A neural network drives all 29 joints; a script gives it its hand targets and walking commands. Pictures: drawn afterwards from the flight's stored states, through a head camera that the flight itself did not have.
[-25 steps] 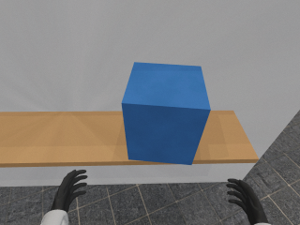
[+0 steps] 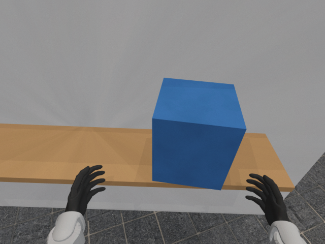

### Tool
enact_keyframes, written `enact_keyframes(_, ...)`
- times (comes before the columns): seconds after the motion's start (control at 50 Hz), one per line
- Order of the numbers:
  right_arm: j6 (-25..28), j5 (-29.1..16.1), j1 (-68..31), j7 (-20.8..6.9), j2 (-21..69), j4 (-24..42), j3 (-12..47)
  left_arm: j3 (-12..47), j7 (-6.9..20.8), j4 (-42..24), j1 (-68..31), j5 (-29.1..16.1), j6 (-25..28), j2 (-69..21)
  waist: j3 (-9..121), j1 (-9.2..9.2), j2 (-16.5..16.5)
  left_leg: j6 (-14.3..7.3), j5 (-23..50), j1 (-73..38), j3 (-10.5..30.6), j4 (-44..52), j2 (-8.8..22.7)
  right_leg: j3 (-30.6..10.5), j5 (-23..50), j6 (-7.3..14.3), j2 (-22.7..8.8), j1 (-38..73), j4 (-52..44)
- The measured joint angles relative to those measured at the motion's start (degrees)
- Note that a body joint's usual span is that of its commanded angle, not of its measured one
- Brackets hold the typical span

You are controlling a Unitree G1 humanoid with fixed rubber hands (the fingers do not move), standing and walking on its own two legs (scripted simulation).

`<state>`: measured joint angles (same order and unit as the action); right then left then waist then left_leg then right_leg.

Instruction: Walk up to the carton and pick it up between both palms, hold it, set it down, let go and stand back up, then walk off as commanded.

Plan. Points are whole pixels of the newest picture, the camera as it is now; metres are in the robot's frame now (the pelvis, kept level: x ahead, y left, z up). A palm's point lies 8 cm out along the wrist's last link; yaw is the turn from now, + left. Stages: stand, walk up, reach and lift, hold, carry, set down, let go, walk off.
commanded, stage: reach and lift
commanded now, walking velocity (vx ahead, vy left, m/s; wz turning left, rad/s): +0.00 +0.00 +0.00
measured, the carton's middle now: (192, 133) +0.43 -0.08 +0.07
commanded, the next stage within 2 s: none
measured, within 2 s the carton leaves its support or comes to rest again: neither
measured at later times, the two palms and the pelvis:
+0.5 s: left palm (90, 178) +0.26 +0.18 +0.09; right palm (278, 183) +0.25 -0.25 +0.09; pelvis +0.00 +0.00 +0.00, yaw +0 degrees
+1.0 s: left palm (105, 124) +0.35 +0.15 +0.17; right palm (299, 139) +0.31 -0.29 +0.17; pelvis -0.03 -0.05 +0.02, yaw -1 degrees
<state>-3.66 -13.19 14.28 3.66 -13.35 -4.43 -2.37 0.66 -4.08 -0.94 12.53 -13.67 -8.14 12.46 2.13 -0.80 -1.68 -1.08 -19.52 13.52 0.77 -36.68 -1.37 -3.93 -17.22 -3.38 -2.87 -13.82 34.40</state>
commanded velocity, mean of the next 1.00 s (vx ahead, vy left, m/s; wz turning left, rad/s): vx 0.00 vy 0.00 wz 0.00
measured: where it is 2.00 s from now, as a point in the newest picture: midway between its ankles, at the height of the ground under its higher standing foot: outside the picture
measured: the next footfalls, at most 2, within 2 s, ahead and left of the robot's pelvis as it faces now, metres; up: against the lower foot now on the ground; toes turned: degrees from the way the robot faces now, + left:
none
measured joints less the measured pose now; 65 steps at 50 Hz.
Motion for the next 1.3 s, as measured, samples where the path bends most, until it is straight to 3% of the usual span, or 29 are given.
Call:
enact_keyframes(0.2, -7.7, -1.5, -7.1, 0.0, -0.1, 0.5, -3.8, 0.9, -1.0, -5.4, -3.7, -0.2, -11.0, -0.1, 0.0, -0.12, 0.0, -0.4, -0.4, 0.0, 0.0, -0.8, -0.1, 0.0, -0.1, -0.1, -0.1, 0.4, 0.0)
enact_keyframes(0.56, -16.1, -4.4, -15.0, 0.4, -2.0, 1.6, -5.7, 0.9, -1.4, -8.4, -12.2, -0.2, -22.4, -0.3, 0.0, -0.91, 0.8, -0.4, 0.0, -0.7, 0.0, -0.4, -0.1, 0.0, 0.3, -0.7, -0.1, 0.9, 0.0)
enact_keyframes(0.64, -17.7, -5.5, -20.3, 0.1, -2.1, 1.6, -7.4, 0.9, -1.5, -8.4, -18.2, -0.2, -27.1, 2.6, 0.0, -2.65, 1.3, 0.3, 2.5, -2.1, 0.0, 3.6, 0.3, 0.0, 2.6, 2.0, 0.3, 1.8, -3.3)
enact_keyframes(0.7, -18.3, -5.4, -24.8, -0.2, -3.6, 1.6, -8.9, 0.9, -1.5, -8.1, -25.1, -0.2, -28.7, 4.5, 0.0, -4.38, 1.4, 0.7, 5.1, -2.7, 0.0, 7.1, 0.4, 0.0, 4.6, 2.6, 0.4, 2.1, -6.0)
enact_keyframes(0.74, -19.2, -5.8, -27.7, -0.4, -5.4, 0.3, -8.9, 0.9, -0.8, -4.5, -30.8, 0.2, -29.0, 4.5, 0.0, -5.10, 1.4, 0.8, 6.6, -3.0, 0.0, 9.3, 0.5, 0.0, 5.7, 2.6, 0.4, 2.1, -7.4)
enact_keyframes(0.82, -21.4, -7.5, -34.9, -1.2, -7.7, -8.5, -6.3, -0.4, 1.7, 11.8, -41.5, 2.7, -29.1, 3.9, -0.7, -5.43, 1.4, 0.8, 9.1, -3.4, 0.0, 12.5, 0.5, 0.0, 7.0, 2.6, 0.4, 1.3, -8.3)
enact_keyframes(0.88, -21.7, -8.1, -37.8, -1.6, -7.7, -12.7, -3.8, -2.8, 2.3, 20.3, -44.8, 3.7, -27.4, 3.8, -1.7, -4.16, 1.4, 0.8, 10.1, -3.4, 0.0, 14.3, 0.7, 0.0, 7.6, 2.3, 0.5, 0.5, -8.3)
enact_keyframes(0.96, -20.5, -7.1, -39.8, -1.5, -6.7, -12.8, -2.9, -3.9, 2.4, 25.3, -45.4, 3.1, -21.4, 6.0, -2.1, -1.72, 1.4, 0.8, 10.1, -3.5, 0.0, 15.3, 1.5, 0.0, 7.9, 2.1, 1.3, -0.2, -8.3)
enact_keyframes(1.02, -19.9, -5.1, -43.9, -1.2, -5.8, -13.0, -2.9, -3.9, 2.4, 29.9, -48.2, 1.1, -18.0, 9.1, -2.0, -1.34, 1.4, 0.8, 10.1, -3.5, 0.0, 15.3, 2.1, 0.0, 7.8, 2.4, 2.0, -0.3, -8.3)
enact_keyframes(1.18, -20.0, -5.1, -53.4, -0.1, -5.6, -26.8, -1.4, -3.8, 5.9, 43.4, -59.5, -0.7, -14.9, 11.9, 0.2, -4.18, 1.2, 0.8, 9.5, -3.5, 0.0, 15.4, 2.3, 0.0, 6.9, 2.6, 2.2, -0.2, -8.4)
enact_keyframes(1.3, -18.5, -8.2, -53.6, 0.5, -5.6, -30.8, 0.8, -3.8, 6.3, 46.1, -61.9, -0.7, -14.4, 10.5, 0.2, -5.85, 1.2, 1.4, 9.1, -3.5, 0.0, 15.7, 2.3, 0.0, 6.3, 2.6, 2.1, -0.2, -8.9)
